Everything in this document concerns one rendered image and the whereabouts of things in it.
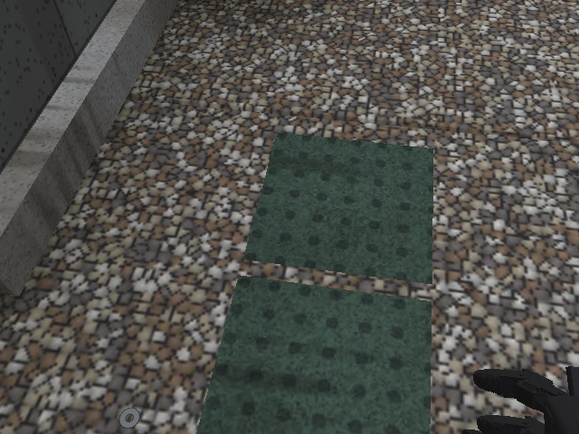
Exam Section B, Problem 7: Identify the right robot hand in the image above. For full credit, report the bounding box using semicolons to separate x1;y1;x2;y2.
462;368;579;434

